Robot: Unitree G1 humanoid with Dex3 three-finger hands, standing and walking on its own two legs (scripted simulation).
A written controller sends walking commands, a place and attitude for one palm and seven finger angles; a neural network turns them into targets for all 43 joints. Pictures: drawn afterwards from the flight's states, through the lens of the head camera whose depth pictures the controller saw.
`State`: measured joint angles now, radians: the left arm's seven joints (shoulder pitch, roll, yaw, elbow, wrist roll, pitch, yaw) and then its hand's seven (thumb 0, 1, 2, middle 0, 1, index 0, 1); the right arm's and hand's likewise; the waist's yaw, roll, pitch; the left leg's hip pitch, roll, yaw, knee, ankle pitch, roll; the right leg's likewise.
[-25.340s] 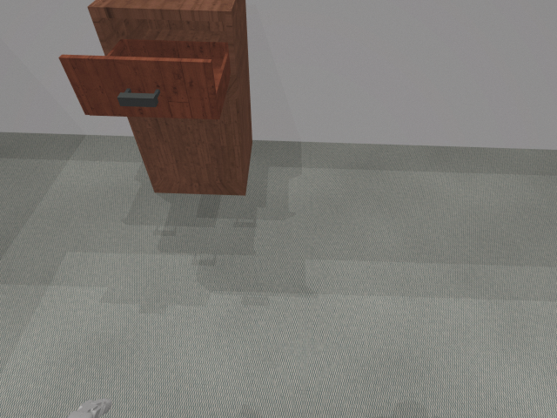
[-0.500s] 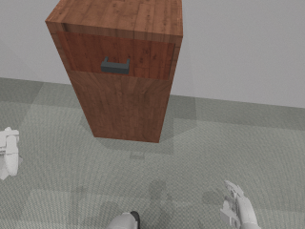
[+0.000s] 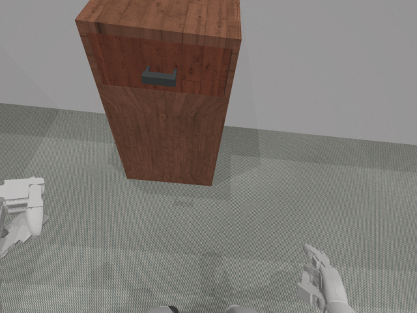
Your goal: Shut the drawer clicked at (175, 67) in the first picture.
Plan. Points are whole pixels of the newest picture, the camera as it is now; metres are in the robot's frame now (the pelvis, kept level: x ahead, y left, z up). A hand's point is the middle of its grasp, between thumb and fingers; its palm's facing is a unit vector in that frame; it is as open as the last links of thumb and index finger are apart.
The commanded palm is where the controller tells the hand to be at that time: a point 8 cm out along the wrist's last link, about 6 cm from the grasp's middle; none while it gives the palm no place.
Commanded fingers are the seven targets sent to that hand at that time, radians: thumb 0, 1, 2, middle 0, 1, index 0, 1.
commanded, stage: stop stepping back and stand still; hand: left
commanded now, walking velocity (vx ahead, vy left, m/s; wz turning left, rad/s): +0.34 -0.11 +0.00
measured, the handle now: (160, 74) +0.76 +0.20 -0.04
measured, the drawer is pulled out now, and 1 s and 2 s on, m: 0.00 0.00 0.00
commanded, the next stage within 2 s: let the arm hang, fingers relaxed in 0.64 s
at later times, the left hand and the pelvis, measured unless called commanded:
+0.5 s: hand (15, 266) +0.15 +0.23 +0.17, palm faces +0.35 -0.83 -0.43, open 3.3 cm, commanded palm +0.08 +0.27 +0.18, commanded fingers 0.00 0.90 0.90 -1.40 -1.60 -1.40 -1.60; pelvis -0.05 +0.00 +0.00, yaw +0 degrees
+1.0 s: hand out of the picture +0.01 +0.19 -0.16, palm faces +0.02 -0.98 -0.21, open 3.1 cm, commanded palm none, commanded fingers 0.00 0.90 0.90 -0.84 -0.99 -0.84 -0.99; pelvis -0.06 +0.01 -0.01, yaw +1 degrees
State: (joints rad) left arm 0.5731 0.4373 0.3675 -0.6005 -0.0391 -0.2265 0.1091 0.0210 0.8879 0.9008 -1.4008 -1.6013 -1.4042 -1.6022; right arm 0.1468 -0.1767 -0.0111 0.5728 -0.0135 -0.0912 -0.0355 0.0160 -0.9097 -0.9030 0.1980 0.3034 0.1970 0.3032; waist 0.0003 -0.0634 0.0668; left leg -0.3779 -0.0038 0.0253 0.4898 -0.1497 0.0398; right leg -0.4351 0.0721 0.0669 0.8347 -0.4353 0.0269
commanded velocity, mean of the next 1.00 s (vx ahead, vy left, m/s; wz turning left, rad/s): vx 0.08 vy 0.01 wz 0.00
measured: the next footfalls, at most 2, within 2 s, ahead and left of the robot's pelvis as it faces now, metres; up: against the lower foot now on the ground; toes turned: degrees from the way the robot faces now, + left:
right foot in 0.14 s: -0.04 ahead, -0.12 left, +0.00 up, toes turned -2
left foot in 0.34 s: +0.02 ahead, +0.10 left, +0.00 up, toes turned +2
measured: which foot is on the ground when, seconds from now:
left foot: down 0.00-0.14, up 0.16-0.32, down 0.34-1.00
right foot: up 0.00-0.12, down 0.14-1.00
